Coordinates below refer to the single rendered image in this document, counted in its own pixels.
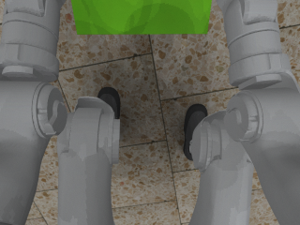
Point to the robot left foot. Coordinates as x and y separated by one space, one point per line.
111 97

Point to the robot right upper arm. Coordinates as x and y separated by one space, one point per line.
267 123

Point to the robot left upper arm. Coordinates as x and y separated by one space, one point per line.
30 114

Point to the left robot forearm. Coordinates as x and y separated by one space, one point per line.
28 46

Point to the carton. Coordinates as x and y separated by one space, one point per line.
141 17

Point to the right robot forearm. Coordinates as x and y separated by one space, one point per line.
253 40

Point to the robot left shin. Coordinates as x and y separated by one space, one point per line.
62 143

